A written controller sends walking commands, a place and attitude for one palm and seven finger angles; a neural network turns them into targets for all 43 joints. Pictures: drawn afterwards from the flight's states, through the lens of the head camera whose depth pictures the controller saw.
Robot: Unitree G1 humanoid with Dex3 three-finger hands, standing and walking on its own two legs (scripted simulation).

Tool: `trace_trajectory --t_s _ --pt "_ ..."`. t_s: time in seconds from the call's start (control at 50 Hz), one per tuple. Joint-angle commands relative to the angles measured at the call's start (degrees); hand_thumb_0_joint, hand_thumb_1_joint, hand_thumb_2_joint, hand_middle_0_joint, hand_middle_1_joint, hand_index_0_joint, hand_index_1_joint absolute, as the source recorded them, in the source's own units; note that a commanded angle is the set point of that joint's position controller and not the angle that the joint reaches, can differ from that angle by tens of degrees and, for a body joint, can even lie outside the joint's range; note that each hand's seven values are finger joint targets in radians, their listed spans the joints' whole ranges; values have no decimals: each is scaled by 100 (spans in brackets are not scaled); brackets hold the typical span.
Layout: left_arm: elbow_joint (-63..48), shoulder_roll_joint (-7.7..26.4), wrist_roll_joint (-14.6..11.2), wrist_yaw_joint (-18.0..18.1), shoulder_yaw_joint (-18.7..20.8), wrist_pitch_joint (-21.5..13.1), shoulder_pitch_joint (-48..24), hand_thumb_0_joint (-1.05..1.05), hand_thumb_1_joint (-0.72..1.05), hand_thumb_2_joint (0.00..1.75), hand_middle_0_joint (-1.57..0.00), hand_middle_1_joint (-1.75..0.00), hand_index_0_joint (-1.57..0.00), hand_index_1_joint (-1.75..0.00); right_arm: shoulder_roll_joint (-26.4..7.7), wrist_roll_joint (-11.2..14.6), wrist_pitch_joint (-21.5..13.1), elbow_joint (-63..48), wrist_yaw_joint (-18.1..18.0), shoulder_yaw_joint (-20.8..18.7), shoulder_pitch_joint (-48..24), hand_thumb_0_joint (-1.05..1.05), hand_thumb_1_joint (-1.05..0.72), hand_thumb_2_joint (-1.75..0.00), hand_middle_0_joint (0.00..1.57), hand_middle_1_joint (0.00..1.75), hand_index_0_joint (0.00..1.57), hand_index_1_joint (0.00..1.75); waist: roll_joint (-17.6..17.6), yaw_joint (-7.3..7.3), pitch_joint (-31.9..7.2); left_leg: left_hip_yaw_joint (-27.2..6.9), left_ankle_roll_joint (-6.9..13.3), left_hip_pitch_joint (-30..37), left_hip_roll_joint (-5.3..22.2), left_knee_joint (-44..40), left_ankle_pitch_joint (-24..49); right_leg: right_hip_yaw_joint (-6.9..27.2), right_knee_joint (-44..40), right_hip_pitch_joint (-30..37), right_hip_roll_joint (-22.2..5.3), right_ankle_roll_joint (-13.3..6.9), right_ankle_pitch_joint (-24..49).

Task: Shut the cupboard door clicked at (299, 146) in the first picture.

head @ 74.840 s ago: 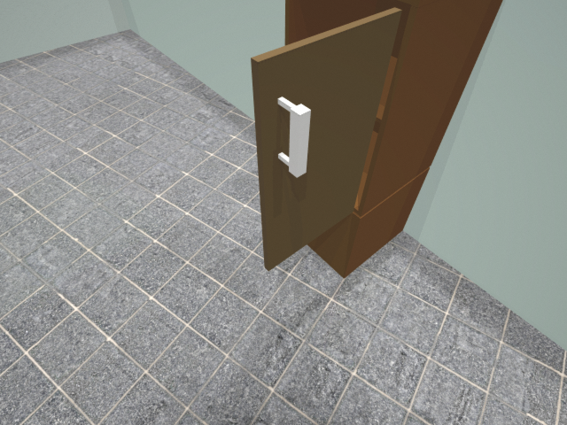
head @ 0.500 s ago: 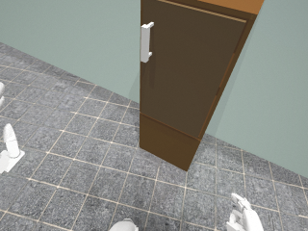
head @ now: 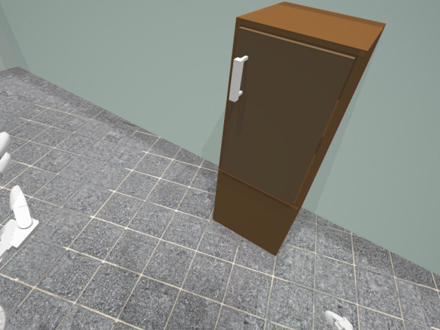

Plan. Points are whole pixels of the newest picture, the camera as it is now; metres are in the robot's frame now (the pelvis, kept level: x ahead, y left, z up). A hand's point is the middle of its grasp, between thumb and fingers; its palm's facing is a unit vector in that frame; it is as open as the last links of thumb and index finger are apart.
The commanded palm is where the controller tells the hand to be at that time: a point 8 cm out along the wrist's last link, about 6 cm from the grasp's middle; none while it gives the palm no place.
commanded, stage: stop stepping back and stand still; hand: left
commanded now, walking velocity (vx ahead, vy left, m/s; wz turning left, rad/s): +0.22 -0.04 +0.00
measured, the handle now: (239, 78) +0.84 +0.05 +0.11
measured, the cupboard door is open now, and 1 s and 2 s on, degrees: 0 0 0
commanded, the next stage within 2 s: let the arm hang, fingers relaxed in 0.46 s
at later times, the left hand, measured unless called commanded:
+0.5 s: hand (37, 222) +0.18 +0.28 +0.17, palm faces +0.42 -0.81 -0.41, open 7.4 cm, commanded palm +0.13 +0.31 +0.18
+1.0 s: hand out of the picture +0.01 +0.22 -0.17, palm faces +0.00 -0.98 -0.20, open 6.9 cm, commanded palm none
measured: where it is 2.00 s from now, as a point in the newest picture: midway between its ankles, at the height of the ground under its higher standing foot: outside the picture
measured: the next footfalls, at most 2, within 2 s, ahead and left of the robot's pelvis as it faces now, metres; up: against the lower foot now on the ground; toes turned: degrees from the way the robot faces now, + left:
left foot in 0.04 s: +0.07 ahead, +0.14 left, +0.00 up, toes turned -1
right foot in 0.32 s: +0.01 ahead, -0.08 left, +0.00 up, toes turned -3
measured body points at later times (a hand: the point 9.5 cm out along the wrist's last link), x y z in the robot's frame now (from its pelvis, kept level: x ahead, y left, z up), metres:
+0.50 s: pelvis -0.03 +0.03 +0.00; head -0.05 +0.04 +0.45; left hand +0.15 +0.32 +0.19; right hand +0.06 -0.23 -0.10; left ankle +0.01 +0.14 -0.71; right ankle -0.06 -0.07 -0.73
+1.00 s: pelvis -0.03 +0.03 +0.01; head -0.02 +0.04 +0.46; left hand +0.01 +0.27 -0.15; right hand -0.01 -0.21 -0.14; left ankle +0.03 +0.14 -0.73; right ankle -0.04 -0.08 -0.73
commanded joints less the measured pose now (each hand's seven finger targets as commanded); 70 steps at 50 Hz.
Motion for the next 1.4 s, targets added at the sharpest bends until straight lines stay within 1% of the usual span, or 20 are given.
trace_trajectory --t_s 0.0,0.06,0.1,0.26,0.3,0.34,0.4,0.48,0.52,0.54,0.56,0.62,0.68,0.72,0.76,0.78,0.84,0.9,1.06,1.38 --pt "-950 1131 112 142 404 -320 -1456 0 90 90 -20 -30 -20 -30 -811 43 -493 -992 -211 -373 -753 0 -90 -90 20 30 20 30 639 -466 526 -45 254 1503 153 -2182 -8 933 -670 -1037 -807 -405 104" --pt "-1269 1230 -32 98 648 -328 -736 0 90 90 -20 -30 -20 -30 -787 68 -458 -1117 -198 -335 -672 0 -90 -90 20 30 20 30 1742 -542 -38 -1563 449 1949 1202 -2883 858 -153 886 -1258 35 62 207" --pt "-1441 1281 -27 78 761 -343 -636 0 90 90 -20 -30 -20 -30 -748 -29 -494 -1112 -150 -358 -764 0 -90 -90 20 30 20 30 1413 -547 266 -2077 699 1347 1654 -3556 -247 -1 1675 -1298 18 75 -681" --pt "-1067 1263 -30 28 944 -198 315 0 90 90 -20 -30 -20 -30 -782 -6 -158 -1352 -97 -360 -738 0 -90 -90 20 30 20 30 1438 -569 390 -619 331 -345 921 -3003 -2015 -457 -339 662 85 -199 -338" --pt "-910 1462 -41 55 1168 -174 232 0 90 90 -20 -30 -20 -30 -756 -38 -36 -1337 -103 -394 -716 0 -90 -90 20 30 20 30 686 -545 353 -355 250 -740 612 -1745 -1589 640 -775 695 -560 -629 -759" --pt "-1076 1559 -38 106 1197 -174 26 0 90 90 -20 -30 -20 -30 -742 24 -55 -1315 -42 -463 -689 0 -90 -90 20 30 20 30 -690 -421 286 103 45 -1004 29 287 -740 2818 -1810 291 -1860 -1327 -1730" --pt "-994 1280 14 157 931 -353 -198 0 90 90 -20 -30 -20 -30 -738 2 -156 -1161 -4 -402 -624 0 -90 -90 20 30 20 30 -341 -478 546 -235 39 -898 316 454 -686 1891 -1348 231 -1907 -1405 255" --pt "-1124 1229 49 163 746 -436 -525 0 90 90 -20 -30 -20 -30 -692 -16 -258 -1030 -112 -367 -718 0 -90 -90 20 30 20 30 308 -512 478 264 103 1137 38 -1609 547 525 -753 -671 -1036 -596 449" --pt "-1299 1242 29 138 764 -481 -488 0 90 90 -20 -30 -20 -30 -849 49 -326 -1131 -148 -460 -797 0 -90 -90 20 30 20 30 995 -436 511 -568 318 1435 623 -2175 885 314 -247 -884 -512 -196 302" --pt "2945 -148 373 -691 -1818 237 -247 0 90 90 -20 -30 -20 -30 -1696 88 -689 -356 412 -652 -788 0 -90 -90 20 30 20 30 1390 -832 822 -1308 486 1318 1181 -1827 2610 -464 1333 -1819 -402 -9 374" --pt "3131 -216 339 -897 -1487 1015 -615 0 90 90 -20 -30 -20 -30 -1734 11 -63 -180 461 -588 -289 0 -90 -90 20 30 20 30 1701 -730 636 -1847 861 826 1477 -2200 4167 -99 1836 -1509 -267 119 -741" --pt "3853 -531 293 -932 -1795 1209 -894 0 90 90 -20 -30 -20 -30 -1327 -193 150 -316 323 -422 -288 0 -90 -90 20 30 20 30 330 -548 207 -1867 1171 1039 1611 -2117 4145 291 2417 -1452 -188 129 -1374" --pt "5053 -283 265 -971 -1891 1195 -1084 0 90 90 -20 -30 -20 -30 -1356 -113 338 -190 323 -370 -584 0 -90 -90 20 30 20 30 239 -315 -97 -1144 832 991 1140 -2041 3062 46 753 -359 -130 92 -108" --pt "5800 29 287 -957 -1887 1151 -1060 0 90 90 -20 -30 -20 -30 -1046 -25 411 -29 362 -312 -703 0 -90 -90 20 30 20 30 25 -259 -23 -704 342 295 473 -1929 995 738 -442 330 -505 -73 407" --pt "6445 237 303 -982 -1963 1098 -1439 0 90 90 -20 -30 -20 -30 -775 -48 546 302 442 -270 -542 0 -90 -90 20 30 20 30 3 -574 508 -288 60 837 -30 -1584 -334 1455 -1416 -1066 -1269 -505 -1035" --pt "6710 171 303 -970 -1987 1075 -1652 0 90 90 -20 -30 -20 -30 -688 -93 620 512 415 -279 -494 0 -90 -90 20 30 20 30 -351 -598 682 -173 46 1156 -110 -1286 -104 1554 -1718 -1518 -1212 -592 -1309" --pt "7419 -288 280 -934 -2001 998 -1673 0 90 90 -20 -30 -20 -30 -565 -85 574 1036 358 -296 -180 0 -90 -90 20 30 20 30 258 -703 557 -374 75 1746 122 -1701 943 996 -1311 -1337 -801 -473 101" --pt "7906 -511 253 -898 -1988 1029 -1319 0 90 90 -20 -30 -20 -30 -527 -88 537 1369 304 -325 -184 0 -90 -90 20 30 20 30 1100 -504 359 -664 147 1353 410 -2366 629 651 -1114 -496 -529 -280 355" --pt "8915 -538 223 -881 -2071 1017 -987 0 90 90 -20 -30 -20 -30 -500 -15 502 2053 229 -317 190 0 -90 -90 20 30 20 30 320 -438 671 -583 188 1501 486 -2723 948 497 -1278 -160 -550 -236 768" --pt "9326 -819 236 -826 -2095 1039 -634 0 90 90 -20 -30 -20 -30 -213 -15 521 2393 194 -289 499 0 -90 -90 20 30 20 30 357 -438 1192 -509 204 1409 410 -2908 538 492 -1294 -431 -525 -198 489"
